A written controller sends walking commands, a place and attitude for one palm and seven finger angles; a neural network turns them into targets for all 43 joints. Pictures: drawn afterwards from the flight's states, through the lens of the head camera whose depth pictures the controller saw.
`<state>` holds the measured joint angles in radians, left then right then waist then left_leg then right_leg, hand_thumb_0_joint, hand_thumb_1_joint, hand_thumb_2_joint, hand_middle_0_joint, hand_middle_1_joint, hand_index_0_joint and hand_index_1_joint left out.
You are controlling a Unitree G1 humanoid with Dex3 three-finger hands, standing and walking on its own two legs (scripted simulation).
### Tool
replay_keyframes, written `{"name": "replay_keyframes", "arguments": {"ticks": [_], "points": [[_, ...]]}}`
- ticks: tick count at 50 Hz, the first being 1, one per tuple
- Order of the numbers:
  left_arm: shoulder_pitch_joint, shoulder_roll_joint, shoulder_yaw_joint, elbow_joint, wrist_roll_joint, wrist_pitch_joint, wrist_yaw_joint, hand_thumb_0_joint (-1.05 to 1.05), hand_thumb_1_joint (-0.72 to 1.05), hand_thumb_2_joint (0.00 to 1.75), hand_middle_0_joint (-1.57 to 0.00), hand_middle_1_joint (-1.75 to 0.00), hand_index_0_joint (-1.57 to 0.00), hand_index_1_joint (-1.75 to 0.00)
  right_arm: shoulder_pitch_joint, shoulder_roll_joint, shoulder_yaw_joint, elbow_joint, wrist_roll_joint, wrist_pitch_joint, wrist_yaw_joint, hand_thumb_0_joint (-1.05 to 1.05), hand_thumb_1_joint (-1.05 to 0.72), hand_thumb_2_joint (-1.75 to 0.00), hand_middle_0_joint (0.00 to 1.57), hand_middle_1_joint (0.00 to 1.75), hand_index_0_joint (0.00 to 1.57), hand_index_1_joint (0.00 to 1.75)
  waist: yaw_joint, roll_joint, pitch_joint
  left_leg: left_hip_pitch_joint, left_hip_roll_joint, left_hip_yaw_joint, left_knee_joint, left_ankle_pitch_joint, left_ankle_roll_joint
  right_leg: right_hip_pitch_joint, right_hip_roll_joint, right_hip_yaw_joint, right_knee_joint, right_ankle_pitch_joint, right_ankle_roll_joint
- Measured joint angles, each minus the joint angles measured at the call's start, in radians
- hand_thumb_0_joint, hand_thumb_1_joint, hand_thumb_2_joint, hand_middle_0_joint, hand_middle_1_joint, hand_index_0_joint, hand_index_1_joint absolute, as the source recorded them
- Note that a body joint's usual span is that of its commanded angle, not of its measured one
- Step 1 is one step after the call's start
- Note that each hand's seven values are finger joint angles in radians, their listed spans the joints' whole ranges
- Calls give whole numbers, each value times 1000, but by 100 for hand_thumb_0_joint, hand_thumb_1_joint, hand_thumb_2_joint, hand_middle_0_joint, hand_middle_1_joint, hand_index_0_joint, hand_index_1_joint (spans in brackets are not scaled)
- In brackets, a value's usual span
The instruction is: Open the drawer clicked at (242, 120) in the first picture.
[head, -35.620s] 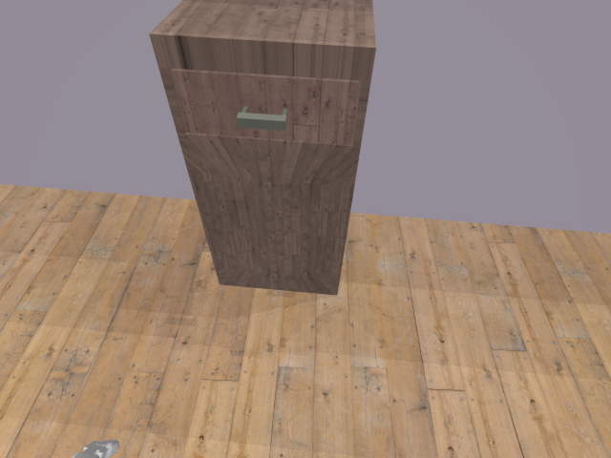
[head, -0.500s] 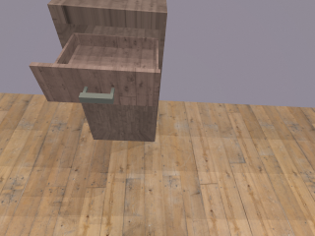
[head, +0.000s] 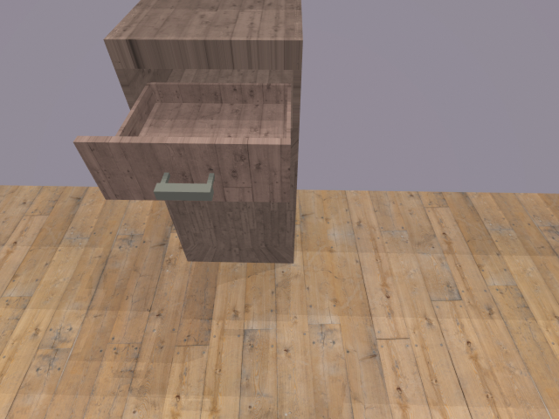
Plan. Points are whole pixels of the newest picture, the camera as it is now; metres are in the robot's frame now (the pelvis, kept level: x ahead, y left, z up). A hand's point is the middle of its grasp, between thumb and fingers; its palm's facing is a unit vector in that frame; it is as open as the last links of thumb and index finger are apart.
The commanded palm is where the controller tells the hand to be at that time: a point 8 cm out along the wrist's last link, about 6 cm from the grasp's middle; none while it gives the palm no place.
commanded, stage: let the arm hang, fingers relaxed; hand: left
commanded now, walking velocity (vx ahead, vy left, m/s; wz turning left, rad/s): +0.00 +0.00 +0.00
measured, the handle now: (186, 184) +0.53 +0.22 +0.01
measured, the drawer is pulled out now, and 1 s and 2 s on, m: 0.30 0.30 0.30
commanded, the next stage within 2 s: look to check the result in 0.26 s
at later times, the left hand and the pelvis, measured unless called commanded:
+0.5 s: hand out of the picture +0.10 +0.23 -0.16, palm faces -0.04 -0.94 -0.33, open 7.4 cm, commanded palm none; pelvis +0.02 -0.01 +0.00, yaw -1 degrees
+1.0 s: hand out of the picture +0.11 +0.23 -0.15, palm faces -0.04 -0.94 -0.34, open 7.4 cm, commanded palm none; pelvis +0.04 -0.02 +0.01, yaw -1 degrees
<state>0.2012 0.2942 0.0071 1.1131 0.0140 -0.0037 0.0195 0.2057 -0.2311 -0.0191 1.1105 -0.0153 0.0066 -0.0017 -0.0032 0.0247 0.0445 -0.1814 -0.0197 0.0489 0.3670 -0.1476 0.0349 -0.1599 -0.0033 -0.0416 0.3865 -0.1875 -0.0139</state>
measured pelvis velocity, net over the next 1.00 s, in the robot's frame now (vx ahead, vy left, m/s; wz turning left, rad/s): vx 0.04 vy -0.02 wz -0.01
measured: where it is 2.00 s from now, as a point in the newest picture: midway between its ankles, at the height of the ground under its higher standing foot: outside the picture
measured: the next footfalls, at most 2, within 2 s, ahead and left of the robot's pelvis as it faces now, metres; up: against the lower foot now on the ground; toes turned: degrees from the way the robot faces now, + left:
none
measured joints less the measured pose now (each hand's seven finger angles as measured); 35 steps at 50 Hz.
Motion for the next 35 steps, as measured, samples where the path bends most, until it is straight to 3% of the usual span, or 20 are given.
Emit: {"name": "replay_keyframes", "arguments": {"ticks": [17,35], "points": [[-98,11,-7,-15,-1,-18,-9,1,91,90,-20,-30,-20,-30,-67,-87,4,3,-1,-11,1,0,-91,-90,20,29,21,30,-18,-20,9,53,16,0,-55,3,-18,58,19,2,-71,13,-12],[-71,40,-3,20,-5,-10,-9,1,91,90,-20,-30,-20,-30,-77,-88,12,12,2,-3,1,0,-91,-90,21,29,21,30,-8,-19,26,75,26,2,-75,-5,-27,84,30,6,-105,14,-19]]}}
